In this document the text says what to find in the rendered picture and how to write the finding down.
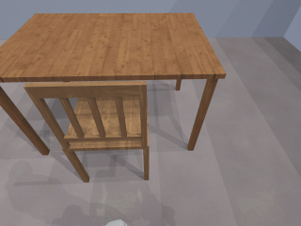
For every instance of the chair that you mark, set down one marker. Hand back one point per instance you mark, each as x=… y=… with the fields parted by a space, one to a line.
x=109 y=116

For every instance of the table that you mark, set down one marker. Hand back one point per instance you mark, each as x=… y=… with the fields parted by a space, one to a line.
x=71 y=47

